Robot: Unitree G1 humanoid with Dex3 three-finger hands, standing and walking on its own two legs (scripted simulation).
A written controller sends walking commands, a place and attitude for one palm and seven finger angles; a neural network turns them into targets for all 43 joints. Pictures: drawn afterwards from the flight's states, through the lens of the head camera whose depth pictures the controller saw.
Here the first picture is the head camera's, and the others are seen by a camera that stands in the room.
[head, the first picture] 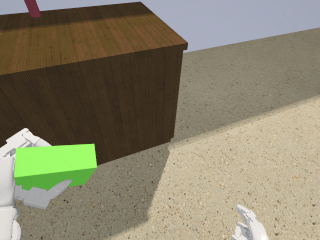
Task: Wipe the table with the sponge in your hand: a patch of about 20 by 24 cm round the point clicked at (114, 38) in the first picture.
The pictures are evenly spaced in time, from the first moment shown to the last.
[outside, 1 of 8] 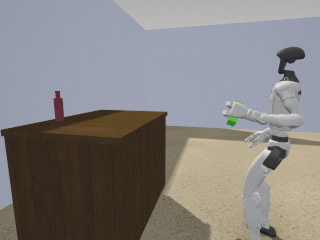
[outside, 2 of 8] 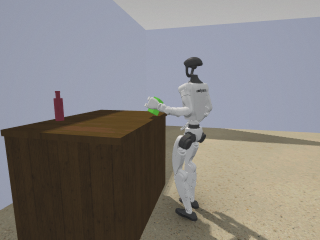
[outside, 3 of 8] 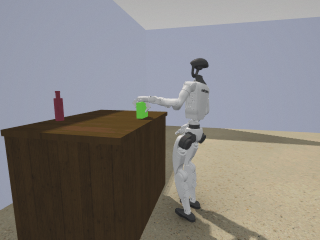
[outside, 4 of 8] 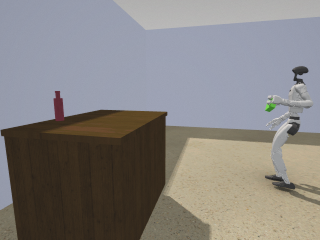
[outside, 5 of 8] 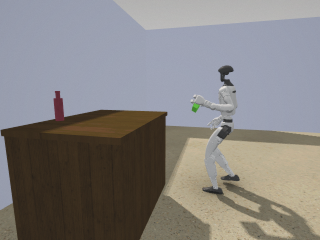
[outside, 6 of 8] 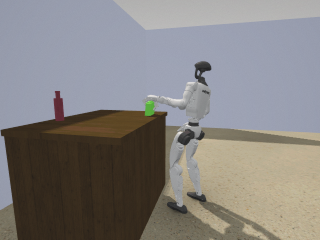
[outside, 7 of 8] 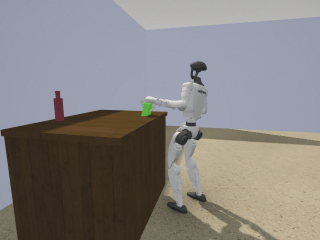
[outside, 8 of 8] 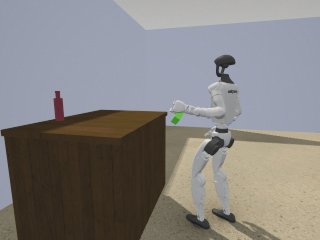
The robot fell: no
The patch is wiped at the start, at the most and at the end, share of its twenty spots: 0.00 0.80 0.80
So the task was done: no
